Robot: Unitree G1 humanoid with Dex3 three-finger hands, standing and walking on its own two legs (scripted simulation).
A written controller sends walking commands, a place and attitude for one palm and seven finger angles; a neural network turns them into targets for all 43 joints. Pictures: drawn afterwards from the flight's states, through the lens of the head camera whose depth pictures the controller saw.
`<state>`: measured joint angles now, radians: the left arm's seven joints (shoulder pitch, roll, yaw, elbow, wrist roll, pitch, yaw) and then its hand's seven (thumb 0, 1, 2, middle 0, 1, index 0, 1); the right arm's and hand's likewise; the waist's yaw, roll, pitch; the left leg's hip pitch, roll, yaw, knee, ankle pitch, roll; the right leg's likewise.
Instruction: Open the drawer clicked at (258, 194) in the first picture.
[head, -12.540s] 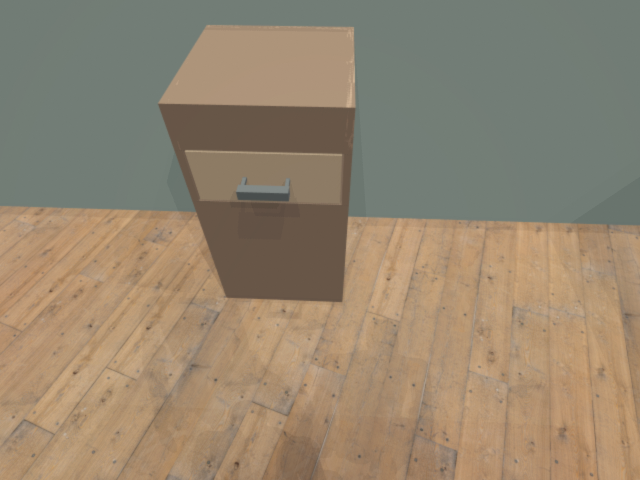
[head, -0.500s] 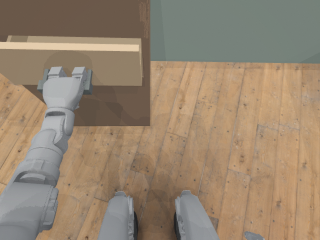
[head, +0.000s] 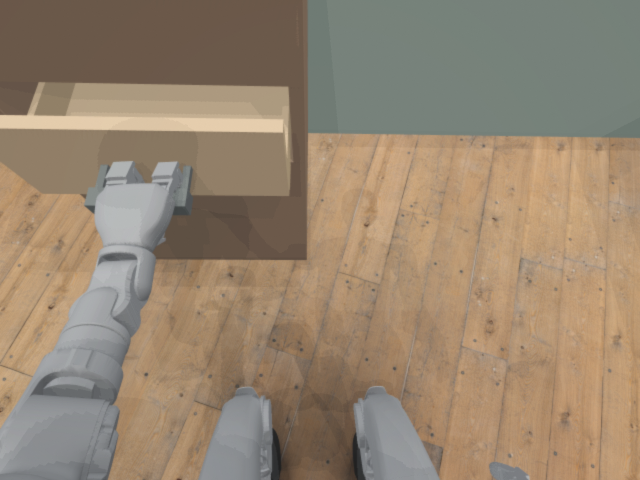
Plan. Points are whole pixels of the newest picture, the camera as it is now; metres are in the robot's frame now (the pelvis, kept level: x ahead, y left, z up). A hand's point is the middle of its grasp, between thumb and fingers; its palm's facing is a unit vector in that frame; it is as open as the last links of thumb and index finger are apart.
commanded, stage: pull the drawer open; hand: left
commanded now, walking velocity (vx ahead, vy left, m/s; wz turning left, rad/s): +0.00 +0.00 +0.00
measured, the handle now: (143, 186) +0.50 +0.23 -0.04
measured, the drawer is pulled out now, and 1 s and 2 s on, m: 0.07 0.11 0.15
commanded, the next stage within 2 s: none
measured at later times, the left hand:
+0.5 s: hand (151, 245) +0.42 +0.22 -0.06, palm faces -0.05 -0.04 -1.00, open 6.1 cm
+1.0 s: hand (149, 259) +0.40 +0.22 -0.06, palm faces -0.05 -0.05 -1.00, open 6.1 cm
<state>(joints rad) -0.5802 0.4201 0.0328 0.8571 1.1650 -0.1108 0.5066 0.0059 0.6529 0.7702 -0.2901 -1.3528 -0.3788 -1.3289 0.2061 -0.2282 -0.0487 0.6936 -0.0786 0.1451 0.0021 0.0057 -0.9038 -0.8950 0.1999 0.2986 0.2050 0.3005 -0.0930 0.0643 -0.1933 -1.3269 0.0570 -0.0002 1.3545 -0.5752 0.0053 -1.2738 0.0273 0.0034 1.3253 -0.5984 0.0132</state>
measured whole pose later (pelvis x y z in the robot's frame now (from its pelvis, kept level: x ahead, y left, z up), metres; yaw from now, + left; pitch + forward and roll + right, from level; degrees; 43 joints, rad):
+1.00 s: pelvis +0.00 +0.00 +0.00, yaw +0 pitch +30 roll -2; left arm -0.40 0.39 0.03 0.73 1.16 -0.12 0.54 0.01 0.66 0.77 -0.27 -1.35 -0.38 -1.33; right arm 0.18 -0.23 -0.05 0.67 -0.07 0.15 -0.01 0.01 -0.90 -0.90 0.20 0.30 0.20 0.30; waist -0.07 0.06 -0.20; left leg -1.28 0.06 0.01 1.34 -0.57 0.00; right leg -1.24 0.03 0.01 1.32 -0.59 0.01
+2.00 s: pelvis +0.00 +0.00 +0.01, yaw +0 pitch +28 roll -2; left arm -0.24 0.35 -0.01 0.61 1.17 -0.07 0.57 0.00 0.65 0.75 -0.28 -1.35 -0.39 -1.35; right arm 0.15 -0.22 -0.05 0.65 -0.07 0.15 -0.01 0.01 -0.90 -0.90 0.20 0.30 0.20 0.30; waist -0.05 0.05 -0.20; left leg -1.24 0.05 0.00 1.32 -0.57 0.00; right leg -1.19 0.03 0.01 1.30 -0.59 0.01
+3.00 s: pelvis +0.00 -0.01 +0.01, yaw +0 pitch +27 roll -1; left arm -0.04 0.34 -0.02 0.44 1.16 -0.06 0.59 0.01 0.66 0.73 -0.28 -1.35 -0.40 -1.35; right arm 0.13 -0.22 -0.04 0.61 -0.08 0.14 -0.01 0.01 -0.90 -0.90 0.20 0.30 0.20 0.30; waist -0.04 0.05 -0.20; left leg -1.21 0.06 0.00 1.33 -0.58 -0.01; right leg -1.16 0.03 0.00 1.31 -0.61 0.00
